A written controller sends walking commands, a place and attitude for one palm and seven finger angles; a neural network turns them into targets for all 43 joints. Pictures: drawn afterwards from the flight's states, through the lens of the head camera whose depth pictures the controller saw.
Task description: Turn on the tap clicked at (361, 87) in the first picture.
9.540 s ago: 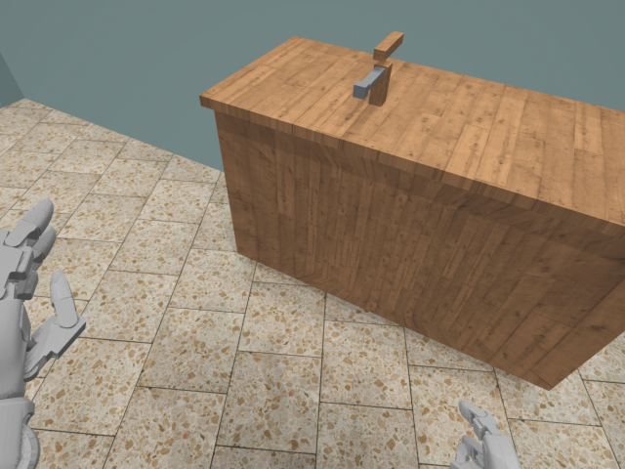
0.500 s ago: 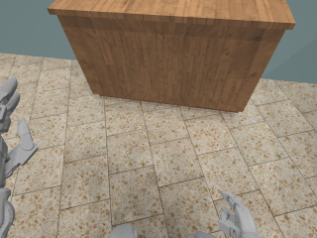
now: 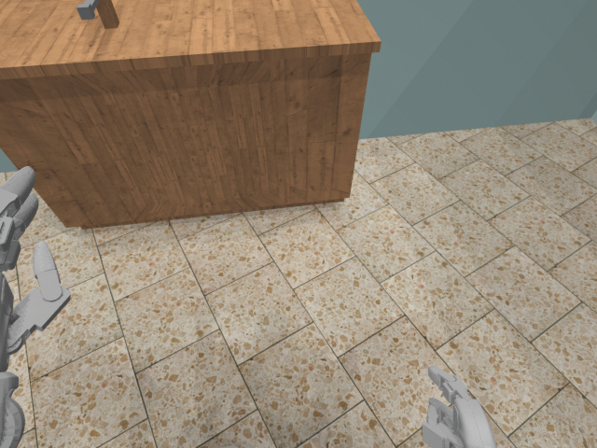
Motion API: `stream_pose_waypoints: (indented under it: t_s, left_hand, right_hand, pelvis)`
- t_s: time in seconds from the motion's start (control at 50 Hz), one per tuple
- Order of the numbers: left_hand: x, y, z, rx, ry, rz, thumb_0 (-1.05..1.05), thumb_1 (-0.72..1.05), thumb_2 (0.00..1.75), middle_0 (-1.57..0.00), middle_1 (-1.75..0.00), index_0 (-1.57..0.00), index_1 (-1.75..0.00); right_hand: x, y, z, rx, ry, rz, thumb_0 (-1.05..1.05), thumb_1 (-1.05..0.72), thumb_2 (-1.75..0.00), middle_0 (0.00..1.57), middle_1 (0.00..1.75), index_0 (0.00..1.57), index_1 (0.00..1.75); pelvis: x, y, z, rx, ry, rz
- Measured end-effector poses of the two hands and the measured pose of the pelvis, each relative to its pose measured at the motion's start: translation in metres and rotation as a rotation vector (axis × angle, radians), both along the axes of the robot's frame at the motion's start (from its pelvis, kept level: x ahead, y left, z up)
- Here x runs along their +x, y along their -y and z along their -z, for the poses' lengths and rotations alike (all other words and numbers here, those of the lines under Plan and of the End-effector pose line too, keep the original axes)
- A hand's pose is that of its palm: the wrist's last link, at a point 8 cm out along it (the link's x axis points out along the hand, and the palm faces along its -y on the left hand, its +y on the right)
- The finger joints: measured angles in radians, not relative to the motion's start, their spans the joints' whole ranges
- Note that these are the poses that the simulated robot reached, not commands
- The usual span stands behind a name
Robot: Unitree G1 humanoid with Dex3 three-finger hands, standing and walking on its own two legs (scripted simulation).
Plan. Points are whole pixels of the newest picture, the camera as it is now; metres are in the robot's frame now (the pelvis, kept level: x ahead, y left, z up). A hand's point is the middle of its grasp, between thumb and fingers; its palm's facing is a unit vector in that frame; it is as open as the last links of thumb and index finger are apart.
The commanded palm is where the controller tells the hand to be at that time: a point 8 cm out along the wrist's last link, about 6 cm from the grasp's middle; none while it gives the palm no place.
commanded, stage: turn to face it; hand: left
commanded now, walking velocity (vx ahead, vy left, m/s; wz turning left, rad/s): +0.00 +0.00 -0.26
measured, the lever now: (86, 11) +1.01 +0.62 +0.11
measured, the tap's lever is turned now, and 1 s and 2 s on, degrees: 0 0 0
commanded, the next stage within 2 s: take the last steps up to it in 0.12 s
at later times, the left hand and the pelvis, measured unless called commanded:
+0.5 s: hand (71, 336) +0.18 +0.21 +0.18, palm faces +0.36 -0.83 -0.42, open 7.4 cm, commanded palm +0.12 +0.25 +0.19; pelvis -0.05 -0.02 +0.01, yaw -3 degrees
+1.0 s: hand (58, 268) +0.24 +0.26 +0.18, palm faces +0.37 -0.82 -0.44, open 7.4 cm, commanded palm +0.19 +0.30 +0.19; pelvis +0.01 +0.03 +0.00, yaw -3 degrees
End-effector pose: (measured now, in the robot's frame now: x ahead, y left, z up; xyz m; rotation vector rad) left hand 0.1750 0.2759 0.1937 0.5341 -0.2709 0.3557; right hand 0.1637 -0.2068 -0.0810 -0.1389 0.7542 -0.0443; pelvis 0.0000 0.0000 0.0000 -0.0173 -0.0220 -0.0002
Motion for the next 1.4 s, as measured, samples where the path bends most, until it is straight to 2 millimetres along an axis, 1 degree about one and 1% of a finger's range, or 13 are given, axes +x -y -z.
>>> stream_pose_waypoints:
  t_s: [0.08,0.2,0.3,0.38,0.52,0.62,0.72,0.88,0.96,1.04,1.2,1.3,1.4]
  left_hand:
    - [0.006,0.034,-0.003,0.058,0.010,0.070,0.01,0.89,0.90,-0.21,-0.30,-0.21,-0.30]
    - [-0.004,0.050,-0.013,0.082,-0.052,0.105,0.01,0.89,0.90,-0.22,-0.30,-0.21,-0.30]
    - [-0.017,0.048,-0.013,0.069,-0.056,0.100,0.01,0.89,0.90,-0.22,-0.30,-0.21,-0.30]
    - [-0.028,0.041,-0.008,0.019,-0.017,0.087,0.01,0.89,0.90,-0.22,-0.30,-0.21,-0.30]
    - [-0.038,0.025,-0.005,-0.006,0.041,0.056,0.01,0.89,0.90,-0.22,-0.30,-0.21,-0.30]
    - [-0.038,0.028,-0.005,0.003,0.038,0.025,0.01,0.89,0.90,-0.21,-0.30,-0.21,-0.30]
    - [-0.025,0.037,0.003,-0.020,0.046,0.038,0.01,0.89,0.90,-0.21,-0.30,-0.21,-0.30]
    - [-0.006,0.016,0.001,-0.001,-0.013,0.063,0.01,0.89,0.90,-0.22,-0.30,-0.21,-0.30]
    - [0.013,-0.010,0.001,0.019,0.038,0.068,0.01,0.89,0.90,-0.22,-0.30,-0.21,-0.30]
    - [0.044,-0.030,0.003,0.015,0.054,0.056,0.01,0.89,0.90,-0.21,-0.30,-0.21,-0.30]
    - [0.082,-0.017,-0.013,0.047,0.011,0.134,0.01,0.89,0.90,-0.21,-0.30,-0.20,-0.30]
    - [0.100,-0.021,-0.009,0.098,-0.004,0.107,0.01,0.89,0.90,-0.21,-0.30,-0.21,-0.30]
    - [0.121,-0.042,0.001,0.024,-0.035,0.040,0.01,0.89,0.90,-0.22,-0.30,-0.21,-0.30]
  right_hand:
    - [-0.018,0.017,0.020,0.038,-0.025,0.019,0.01,-0.90,-0.90,0.20,0.29,0.20,0.30]
    - [-0.055,0.055,0.018,-0.006,-0.116,0.119,0.02,-0.90,-0.90,0.20,0.29,0.20,0.30]
    - [-0.080,0.080,0.006,-0.085,-0.131,0.163,0.02,-0.90,-0.90,0.20,0.29,0.20,0.30]
    - [-0.091,0.089,-0.006,-0.153,-0.119,0.169,0.02,-0.90,-0.90,0.20,0.29,0.20,0.30]
    - [-0.093,0.075,-0.017,-0.152,-0.037,0.183,0.02,-0.90,-0.90,0.20,0.29,0.20,0.30]
    - [-0.083,0.054,-0.002,-0.069,-0.020,0.140,0.01,-0.90,-0.90,0.20,0.29,0.20,0.30]
    - [-0.071,0.044,0.019,-0.033,-0.083,0.086,0.01,-0.90,-0.90,0.20,0.29,0.20,0.30]
    - [-0.052,0.039,0.002,-0.099,-0.138,0.098,0.02,-0.90,-0.90,0.20,0.29,0.20,0.30]
    - [-0.030,0.032,0.002,-0.159,-0.100,0.125,0.02,-0.90,-0.90,0.20,0.29,0.20,0.30]
    - [-0.008,0.011,0.000,-0.128,-0.061,0.158,0.02,-0.90,-0.90,0.20,0.29,0.20,0.30]
    - [0.027,-0.030,0.003,-0.003,-0.030,0.142,0.01,-0.90,-0.90,0.20,0.29,0.20,0.30]
    - [0.048,-0.031,0.027,0.012,-0.085,0.114,0.01,-0.90,-0.90,0.20,0.30,0.20,0.30]
    - [0.067,-0.023,0.022,-0.042,-0.157,0.101,0.02,-0.90,-0.90,0.20,0.29,0.20,0.30]
  pelvis:
    - [-0.013,0.020,0.008,-0.001,0.006,0.013]
    - [-0.028,0.030,-0.005,0.036,-0.008,0.061]
    - [-0.038,0.032,-0.011,0.045,-0.027,0.072]
    - [-0.044,0.028,-0.011,0.036,-0.031,0.061]
    - [-0.047,0.021,-0.012,0.004,-0.004,0.043]
    - [-0.041,0.027,-0.008,-0.005,-0.007,0.054]
    - [-0.040,0.028,0.000,-0.001,0.000,0.033]
    - [-0.015,0.006,-0.013,0.033,-0.024,0.036]
    - [0.004,-0.018,-0.001,0.024,-0.017,0.044]
    - [0.017,-0.031,-0.002,0.022,-0.013,0.059]
    - [0.054,-0.039,-0.010,0.012,-0.043,0.078]
    - [0.079,-0.040,0.002,0.009,-0.033,0.057]
    - [0.103,-0.051,-0.008,0.028,-0.035,0.048]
